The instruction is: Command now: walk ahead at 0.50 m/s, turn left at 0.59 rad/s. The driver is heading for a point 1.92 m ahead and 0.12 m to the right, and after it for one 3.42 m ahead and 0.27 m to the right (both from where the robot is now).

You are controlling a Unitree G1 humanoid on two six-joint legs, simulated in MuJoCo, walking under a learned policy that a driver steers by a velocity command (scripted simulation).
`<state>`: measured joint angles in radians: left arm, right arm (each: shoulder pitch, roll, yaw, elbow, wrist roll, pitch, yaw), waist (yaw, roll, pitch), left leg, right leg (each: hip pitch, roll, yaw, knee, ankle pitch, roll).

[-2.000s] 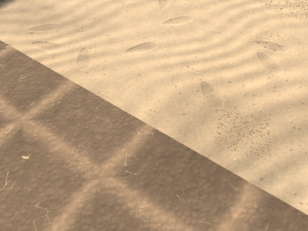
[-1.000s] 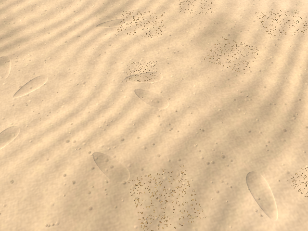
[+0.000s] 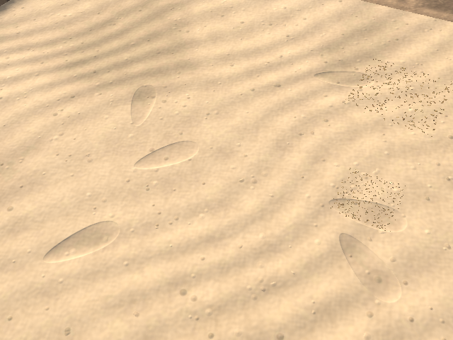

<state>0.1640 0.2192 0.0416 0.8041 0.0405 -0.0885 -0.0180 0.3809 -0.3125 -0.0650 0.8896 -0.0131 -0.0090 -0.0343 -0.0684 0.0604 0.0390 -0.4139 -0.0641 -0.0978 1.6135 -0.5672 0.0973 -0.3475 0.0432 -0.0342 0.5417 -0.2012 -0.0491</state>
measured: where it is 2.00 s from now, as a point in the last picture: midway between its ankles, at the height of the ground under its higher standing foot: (212, 196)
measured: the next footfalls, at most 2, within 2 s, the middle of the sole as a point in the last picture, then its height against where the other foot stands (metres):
left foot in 0.38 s outside the picture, level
right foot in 0.96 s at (224, 292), level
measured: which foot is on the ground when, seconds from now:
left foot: up 0.00-0.36, down 0.38-0.96, up 0.98-1.00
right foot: down 0.00-0.40, up 0.42-0.94, down 0.96-1.00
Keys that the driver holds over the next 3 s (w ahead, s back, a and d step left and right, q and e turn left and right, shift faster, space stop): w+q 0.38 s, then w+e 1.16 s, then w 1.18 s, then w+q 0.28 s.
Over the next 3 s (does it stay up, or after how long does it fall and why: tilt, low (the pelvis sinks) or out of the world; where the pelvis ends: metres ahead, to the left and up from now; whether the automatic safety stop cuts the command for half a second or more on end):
stays up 1.49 -0.17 0.00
